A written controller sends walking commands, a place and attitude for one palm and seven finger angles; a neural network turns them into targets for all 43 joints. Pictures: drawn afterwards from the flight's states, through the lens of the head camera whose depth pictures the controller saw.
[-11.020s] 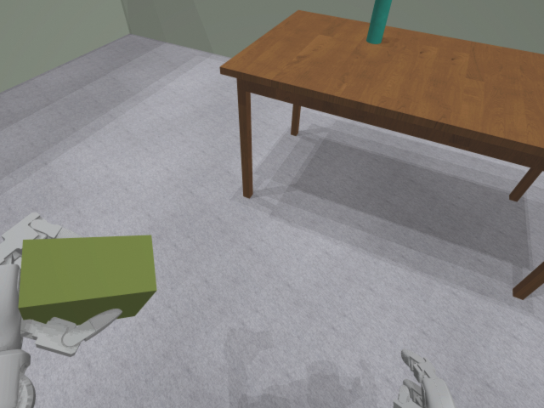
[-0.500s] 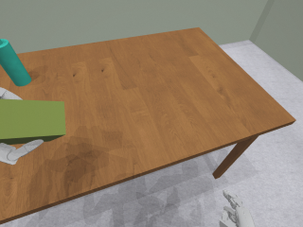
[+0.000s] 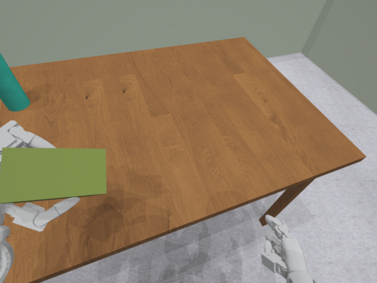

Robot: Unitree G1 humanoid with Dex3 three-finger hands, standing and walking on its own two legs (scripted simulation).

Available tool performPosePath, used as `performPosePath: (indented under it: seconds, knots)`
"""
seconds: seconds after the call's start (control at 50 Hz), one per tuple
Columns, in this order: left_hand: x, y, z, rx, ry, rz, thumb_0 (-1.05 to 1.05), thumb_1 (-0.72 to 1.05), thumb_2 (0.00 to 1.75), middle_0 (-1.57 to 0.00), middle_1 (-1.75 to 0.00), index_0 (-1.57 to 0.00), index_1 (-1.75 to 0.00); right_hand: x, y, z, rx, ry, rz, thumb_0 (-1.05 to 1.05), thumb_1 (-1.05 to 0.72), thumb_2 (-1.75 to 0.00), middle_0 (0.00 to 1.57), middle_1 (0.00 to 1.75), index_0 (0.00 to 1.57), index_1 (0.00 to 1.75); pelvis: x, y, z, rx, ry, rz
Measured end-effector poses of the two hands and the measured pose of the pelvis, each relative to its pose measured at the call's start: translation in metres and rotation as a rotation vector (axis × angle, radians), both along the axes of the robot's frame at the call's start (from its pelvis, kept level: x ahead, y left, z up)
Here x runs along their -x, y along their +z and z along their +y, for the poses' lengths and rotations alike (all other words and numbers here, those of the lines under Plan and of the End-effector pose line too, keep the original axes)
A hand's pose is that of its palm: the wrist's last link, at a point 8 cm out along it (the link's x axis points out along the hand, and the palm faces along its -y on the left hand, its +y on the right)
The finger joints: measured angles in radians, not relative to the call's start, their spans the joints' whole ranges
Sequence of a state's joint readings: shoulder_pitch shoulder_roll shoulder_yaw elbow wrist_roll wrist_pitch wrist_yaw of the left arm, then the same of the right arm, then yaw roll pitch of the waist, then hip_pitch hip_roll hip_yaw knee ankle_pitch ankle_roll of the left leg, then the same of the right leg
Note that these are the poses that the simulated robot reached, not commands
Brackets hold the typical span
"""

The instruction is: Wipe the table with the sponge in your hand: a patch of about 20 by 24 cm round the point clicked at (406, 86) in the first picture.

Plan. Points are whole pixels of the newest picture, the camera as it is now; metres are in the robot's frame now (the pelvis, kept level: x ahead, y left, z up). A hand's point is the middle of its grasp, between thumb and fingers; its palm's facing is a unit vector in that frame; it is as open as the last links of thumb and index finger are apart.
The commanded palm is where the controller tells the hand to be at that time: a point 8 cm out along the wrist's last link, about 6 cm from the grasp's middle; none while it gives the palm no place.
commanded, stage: come to a stop and stand still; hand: left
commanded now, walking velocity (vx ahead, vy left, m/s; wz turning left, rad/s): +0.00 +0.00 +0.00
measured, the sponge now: (69, 176) +0.23 +0.21 +0.16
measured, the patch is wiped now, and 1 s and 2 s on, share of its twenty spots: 0.00 0.00 0.00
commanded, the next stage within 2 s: look again from close up in 0.70 s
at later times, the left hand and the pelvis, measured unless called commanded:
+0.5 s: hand (32, 214) +0.18 +0.25 +0.14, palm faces +0.35 -0.83 -0.43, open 10.1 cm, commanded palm +0.12 +0.27 +0.17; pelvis -0.03 -0.01 +0.00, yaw +1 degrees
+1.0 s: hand (36, 194) +0.20 +0.25 +0.15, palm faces +0.38 -0.84 -0.37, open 10.1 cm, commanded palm +0.14 +0.28 +0.17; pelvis -0.01 +0.00 +0.00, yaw +1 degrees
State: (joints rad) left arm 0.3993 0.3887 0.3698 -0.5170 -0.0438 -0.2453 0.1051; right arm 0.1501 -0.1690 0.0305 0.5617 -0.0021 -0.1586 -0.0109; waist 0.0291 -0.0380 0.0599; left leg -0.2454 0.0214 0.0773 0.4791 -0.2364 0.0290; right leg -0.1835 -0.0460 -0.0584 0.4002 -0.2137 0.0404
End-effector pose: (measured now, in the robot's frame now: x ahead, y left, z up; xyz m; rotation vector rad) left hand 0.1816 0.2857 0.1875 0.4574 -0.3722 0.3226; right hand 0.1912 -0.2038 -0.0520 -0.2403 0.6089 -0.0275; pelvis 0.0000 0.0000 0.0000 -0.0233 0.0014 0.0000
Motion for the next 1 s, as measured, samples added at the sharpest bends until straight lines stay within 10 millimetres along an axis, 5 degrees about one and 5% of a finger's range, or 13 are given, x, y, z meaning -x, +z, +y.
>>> performPosePath:
  seconds: [0.12,0.22,0.38,0.52,0.6,0.76,1.0]
  knots:
    - [0.011,-0.026,0.0,0.046,0.03,0.138,-0.01,-0.51,1.0,-0.73,-1.35,-0.75,-1.34,0.012,-0.004,-0.004,0.001,-0.019,0.036,0.01,-0.9,-0.9,0.21,0.3,0.2,0.3,0.005,0.001,-0.004,0.001,0.007,-0.005]
    - [0.006,-0.002,0.033,-0.066,0.119,0.014,-0.01,-0.51,1.0,-0.73,-1.34,-0.76,-1.34,0.034,-0.015,-0.012,0.037,0.026,0.099,0.01,-0.9,-0.9,0.21,0.3,0.2,0.3,0.022,-0.001,-0.011,0.002,0.006,-0.006]
    - [0.029,-0.012,-0.02,0.006,-0.049,0.07,-0.01,-0.51,1.0,-0.73,-1.34,-0.76,-1.34,0.065,-0.021,-0.025,-0.009,-0.067,0.068,0.01,-0.9,-0.9,0.21,0.3,0.2,0.3,0.031,-0.003,-0.002,-0.005,-0.001,-0.025]
    - [0.043,-0.026,0.007,-0.017,0.05,0.128,-0.01,-0.51,1.0,-0.73,-1.34,-0.76,-1.34,0.08,-0.021,-0.028,0.024,-0.084,0.112,0.01,-0.9,-0.9,0.21,0.3,0.2,0.3,0.034,-0.002,-0.01,-0.002,0.013,-0.024]
    - [0.044,-0.022,0.013,0.025,0.111,0.066,-0.01,-0.51,1.0,-0.73,-1.34,-0.76,-1.34,0.077,-0.02,-0.029,0.043,-0.045,0.112,0.01,-0.9,-0.9,0.21,0.3,0.2,0.3,0.035,-0.002,-0.01,0.002,0.022,-0.026]
    - [0.03,-0.017,-0.009,0.036,0.019,0.039,-0.01,-0.51,1.0,-0.73,-1.34,-0.76,-1.34,0.05,-0.011,-0.022,0.034,-0.021,0.053,0.01,-0.9,-0.9,0.21,0.3,0.2,0.3,0.026,0.0,-0.008,0.005,0.019,-0.017]
    - [0.018,-0.022,0.005,0.036,0.048,0.101,-0.01,-0.51,1.0,-0.73,-1.34,-0.76,-1.34,0.024,-0.005,-0.014,0.036,-0.02,0.043,0.01,-0.9,-0.9,0.21,0.3,0.2,0.3,0.012,0.001,-0.004,0.004,0.017,-0.008]
